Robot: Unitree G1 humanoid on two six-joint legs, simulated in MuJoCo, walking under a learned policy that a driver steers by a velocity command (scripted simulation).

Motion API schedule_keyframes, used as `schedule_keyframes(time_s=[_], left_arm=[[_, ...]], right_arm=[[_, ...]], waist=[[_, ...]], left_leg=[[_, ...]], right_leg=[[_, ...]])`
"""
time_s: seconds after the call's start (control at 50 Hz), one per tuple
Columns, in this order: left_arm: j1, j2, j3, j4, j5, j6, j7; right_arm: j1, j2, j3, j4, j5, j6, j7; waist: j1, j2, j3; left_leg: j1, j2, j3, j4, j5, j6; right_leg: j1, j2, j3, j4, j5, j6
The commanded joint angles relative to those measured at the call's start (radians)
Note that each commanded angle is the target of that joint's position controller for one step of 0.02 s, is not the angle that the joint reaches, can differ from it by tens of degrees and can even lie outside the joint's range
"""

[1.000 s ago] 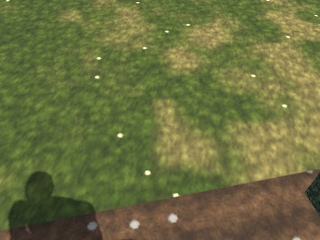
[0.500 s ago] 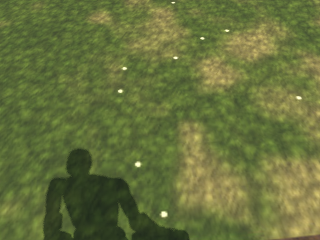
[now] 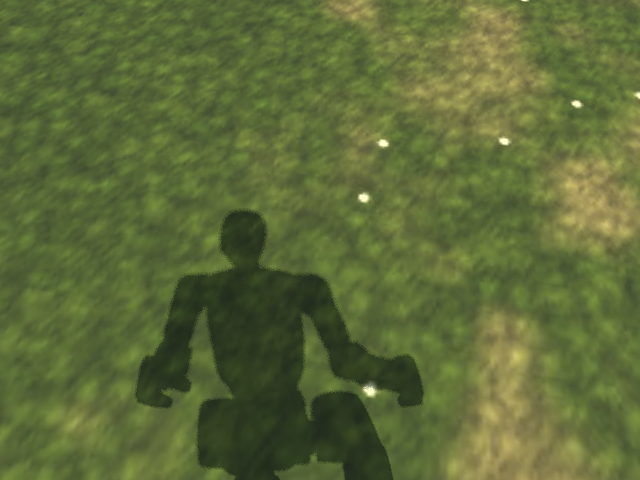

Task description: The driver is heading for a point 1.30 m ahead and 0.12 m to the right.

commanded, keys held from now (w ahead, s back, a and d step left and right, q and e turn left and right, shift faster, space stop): no key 0.60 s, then w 0.40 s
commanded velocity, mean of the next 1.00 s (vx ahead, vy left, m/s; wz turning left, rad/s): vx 0.15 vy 0.00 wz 0.12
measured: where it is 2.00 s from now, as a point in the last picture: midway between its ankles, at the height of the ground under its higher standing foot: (322, 398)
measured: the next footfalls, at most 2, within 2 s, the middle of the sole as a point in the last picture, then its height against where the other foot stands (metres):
right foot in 0.32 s outside the picture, level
left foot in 1.30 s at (267, 415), level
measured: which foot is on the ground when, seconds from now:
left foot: down 0.00-0.86, up 0.88-1.00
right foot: up 0.00-0.30, down 0.32-1.00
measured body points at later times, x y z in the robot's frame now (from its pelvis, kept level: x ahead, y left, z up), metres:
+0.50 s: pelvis +0.12 -0.04 +0.00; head +0.14 -0.05 +0.45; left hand +0.24 +0.23 -0.11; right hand +0.26 -0.28 -0.12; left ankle +0.08 +0.06 -0.73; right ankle +0.16 -0.16 -0.73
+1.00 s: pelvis +0.21 -0.07 +0.01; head +0.23 -0.08 +0.46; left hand +0.21 +0.20 -0.12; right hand +0.35 -0.33 -0.11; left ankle +0.18 +0.07 -0.65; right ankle +0.17 -0.16 -0.73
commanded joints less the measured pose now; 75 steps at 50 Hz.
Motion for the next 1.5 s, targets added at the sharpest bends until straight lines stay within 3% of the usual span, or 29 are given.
schedule_keyframes(time_s=[0.02,0.16,0.28,0.32,0.34,0.36,0.38,0.48,0.6,0.66,0.72,0.76,0.82,0.84,0.86,0.88,0.9,0.94,0.98,1.08,1.18,1.24,1.28,1.3,1.32,1.34,1.36,1.4,1.5], left_arm=[[0.120,0.071,0.024,-0.038,0.007,0.026,0.015],[-0.017,0.066,0.014,-0.077,0.006,0.050,0.018],[-0.041,0.080,0.017,-0.083,0.007,0.037,-0.002],[0.003,0.099,0.018,-0.069,0.027,0.021,-0.008],[0.014,0.165,0.030,-0.074,0.036,0.022,-0.003],[0.004,0.138,0.022,-0.067,0.036,0.032,-0.001],[-0.005,0.080,0.009,-0.063,0.023,0.039,-0.002],[-0.044,0.097,0.011,-0.064,0.012,0.040,-0.015],[-0.038,0.076,0.006,-0.035,0.008,0.049,-0.005],[-0.027,0.070,0.006,-0.009,-0.002,0.055,-0.011],[-0.076,0.057,0.001,-0.027,-0.020,0.019,-0.016],[-0.085,0.055,0.000,-0.034,-0.023,-0.021,-0.028],[0.062,0.077,0.012,0.028,-0.020,-0.045,-0.050],[0.147,0.128,0.029,0.061,-0.021,-0.048,-0.053],[0.281,0.205,0.057,0.097,-0.021,-0.045,-0.054],[0.344,0.193,0.050,0.103,-0.008,-0.041,-0.058],[0.290,0.150,0.032,0.088,-0.008,-0.040,-0.059],[0.204,0.108,0.014,0.053,-0.008,-0.031,-0.055],[0.184,0.083,-0.001,0.050,-0.003,-0.019,-0.050],[0.237,0.140,0.006,0.064,-0.003,-0.002,-0.021],[0.296,0.156,0.010,0.083,-0.020,0.001,-0.022],[0.285,0.177,0.019,0.083,-0.020,0.011,-0.020],[0.268,0.171,0.016,0.074,-0.016,0.019,-0.019],[0.258,0.137,0.001,0.046,0.004,0.018,-0.018],[0.388,-0.006,-0.040,0.031,-0.001,-0.002,-0.025],[0.326,0.108,-0.013,0.040,-0.025,-0.022,-0.033],[0.225,0.161,0.003,-0.001,-0.046,-0.033,-0.037],[0.157,0.133,0.004,-0.017,-0.022,-0.031,-0.028],[0.212,0.065,0.000,-0.014,0.006,0.024,-0.012]], right_arm=[[0.005,-0.136,-0.030,-0.078,-0.008,-0.011,-0.014],[0.028,-0.138,-0.018,-0.072,-0.006,0.015,-0.041],[0.025,-0.108,0.007,-0.052,-0.011,0.019,-0.036],[0.058,-0.080,0.021,-0.045,-0.009,0.013,-0.038],[0.129,-0.069,0.024,-0.043,-0.032,0.004,-0.036],[0.175,-0.057,0.023,-0.032,-0.024,0.002,-0.038],[0.133,-0.075,0.025,-0.042,-0.024,0.007,-0.038],[0.066,-0.094,0.014,-0.040,-0.016,0.055,-0.036],[0.070,-0.074,0.015,-0.024,-0.014,0.035,-0.036],[0.109,-0.085,0.009,0.003,-0.002,0.035,-0.036],[0.163,-0.120,0.001,-0.001,0.013,0.003,-0.038],[0.164,-0.151,-0.007,0.001,0.017,-0.022,-0.039],[0.098,-0.125,-0.001,-0.027,0.019,-0.032,-0.035],[0.056,-0.095,0.007,-0.059,0.020,-0.039,-0.036],[0.039,-0.066,0.013,-0.084,0.018,-0.054,-0.038],[0.039,-0.093,0.007,-0.092,0.024,-0.066,-0.040],[0.054,-0.115,0.000,-0.087,0.037,-0.071,-0.035],[0.044,-0.089,0.004,-0.082,0.032,-0.065,-0.023],[0.027,-0.079,-0.001,-0.089,0.016,-0.053,-0.018],[-0.113,-0.016,0.025,-0.139,0.013,-0.049,-0.009],[-0.219,-0.046,0.026,-0.179,0.027,-0.053,0.010],[-0.188,-0.090,0.012,-0.182,0.024,-0.061,0.018],[0.045,-0.155,-0.025,-0.114,0.019,-0.058,0.008],[0.241,-0.215,-0.044,-0.074,0.009,-0.053,-0.005],[0.298,-0.293,-0.054,-0.048,-0.002,-0.049,0.002],[0.291,-0.190,-0.028,-0.048,0.004,-0.049,0.004],[0.201,-0.158,-0.013,-0.055,0.007,-0.052,0.003],[0.070,-0.117,0.003,-0.070,-0.005,-0.057,0.009],[0.026,-0.118,0.007,-0.029,-0.014,-0.079,0.009]], waist=[[0.051,0.032,-0.220],[0.001,0.104,-0.225],[0.001,0.129,-0.176],[0.021,0.076,-0.190],[-0.029,-0.034,-0.233],[-0.053,-0.165,-0.251],[-0.036,-0.192,-0.253],[-0.002,-0.052,-0.161],[0.016,0.009,-0.151],[0.013,0.055,-0.100],[-0.015,0.138,0.028],[-0.008,0.184,0.062],[0.062,0.131,-0.023],[0.087,0.015,-0.041],[0.124,-0.190,-0.088],[0.145,-0.258,-0.093],[0.099,-0.125,-0.049],[0.058,-0.036,-0.014],[0.045,-0.071,-0.018],[0.080,-0.065,-0.009],[0.101,-0.087,0.030],[0.050,-0.100,-0.003],[-0.076,-0.091,-0.157],[-0.152,-0.008,-0.301],[-0.080,0.292,-0.468],[-0.113,0.227,-0.434],[-0.096,0.181,-0.256],[-0.030,0.062,-0.114],[0.064,0.073,-0.107]], left_leg=[[0.175,0.276,-0.234,-0.122,0.659,0.208],[0.188,0.246,-0.203,-0.121,0.427,0.129],[0.204,0.254,-0.258,-0.042,0.316,0.106],[0.163,0.190,-0.249,0.017,0.196,0.028],[0.096,0.111,-0.196,0.091,0.002,-0.015],[0.028,0.048,-0.127,0.141,-0.234,-0.062],[0.055,0.071,-0.105,0.137,-0.264,-0.090],[0.138,0.096,-0.135,0.022,-0.050,-0.050],[0.131,0.110,-0.152,0.011,0.029,-0.047],[0.095,0.107,-0.173,-0.045,-0.350,-0.012],[0.118,0.222,-0.369,-0.160,-0.589,0.076],[0.196,0.314,-0.501,-0.176,-0.457,0.128],[0.167,0.253,-0.364,-0.050,-0.180,0.074],[0.057,0.140,-0.219,0.113,-0.080,0.012],[-0.151,0.019,-0.064,0.425,-0.063,-0.069],[-0.373,0.006,-0.083,0.663,-0.453,-0.094],[-0.449,0.069,-0.132,0.756,-0.453,-0.073],[-0.459,0.154,-0.097,0.732,-0.293,-0.059],[-0.368,0.194,-0.062,0.626,-0.186,-0.076],[-0.257,0.165,0.016,0.281,0.032,-0.119],[-0.187,0.142,0.013,0.109,0.108,-0.096],[-0.098,0.115,0.024,0.061,0.039,-0.047],[0.239,0.071,0.061,0.039,0.031,0.009],[0.555,0.232,-0.115,0.077,0.019,0.070],[0.851,0.484,-0.618,-0.054,-0.234,0.229],[0.796,0.481,-0.743,-0.171,-0.377,0.214],[0.653,0.445,-0.594,-0.193,-0.354,0.167],[0.374,0.367,-0.377,-0.237,-0.064,0.136],[0.160,0.311,-0.116,-0.261,0.527,0.149]], right_leg=[[-0.026,-0.021,0.012,-0.098,0.072,0.018],[0.005,-0.011,0.016,-0.433,0.312,0.032],[0.135,0.023,-0.002,-0.673,0.265,-0.011],[0.319,-0.027,0.045,-0.853,0.589,-0.059],[0.446,-0.142,0.132,-0.794,0.864,-0.112],[0.481,-0.210,0.198,-0.782,0.889,-0.219],[0.433,-0.240,0.254,-0.819,0.769,-0.261],[0.319,-0.054,0.068,-0.775,0.453,-0.108],[0.374,-0.024,0.036,-0.728,0.504,-0.101],[0.325,0.042,-0.017,-0.701,0.098,-0.101],[0.127,0.084,-0.053,-0.606,-0.037,-0.108],[0.039,0.069,-0.043,-0.575,0.058,-0.130],[0.247,0.049,-0.014,-0.690,0.149,-0.168],[0.395,0.003,0.104,-0.770,0.171,-0.202],[0.621,-0.138,0.395,-0.889,0.187,-0.293],[0.732,-0.302,0.648,-0.995,0.273,-0.377],[0.704,-0.323,0.617,-0.975,0.276,-0.362],[0.616,-0.262,0.424,-1.000,0.312,-0.307],[0.535,-0.191,0.284,-1.050,0.373,-0.259],[0.460,-0.120,0.099,-1.103,0.501,-0.232],[0.484,-0.173,0.093,-1.105,0.455,-0.227],[0.558,-0.200,0.080,-1.011,0.682,-0.202],[0.507,-0.135,0.013,-0.729,0.959,-0.162],[0.293,-0.087,-0.018,-0.432,0.737,-0.129],[-0.059,0.096,-0.026,-0.066,0.013,-0.071],[-0.169,0.067,0.092,0.058,-0.110,-0.084],[-0.240,0.015,0.065,0.077,-0.031,-0.099],[-0.162,-0.057,0.029,-0.020,0.112,-0.088],[0.004,-0.066,0.004,-0.207,0.172,-0.022]])
Velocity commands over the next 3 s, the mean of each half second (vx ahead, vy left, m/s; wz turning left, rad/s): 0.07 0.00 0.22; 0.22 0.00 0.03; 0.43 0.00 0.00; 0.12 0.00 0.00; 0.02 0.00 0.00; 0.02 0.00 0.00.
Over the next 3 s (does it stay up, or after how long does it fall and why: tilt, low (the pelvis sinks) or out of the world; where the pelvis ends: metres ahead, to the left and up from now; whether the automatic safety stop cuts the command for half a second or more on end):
stays up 0.58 0.01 0.00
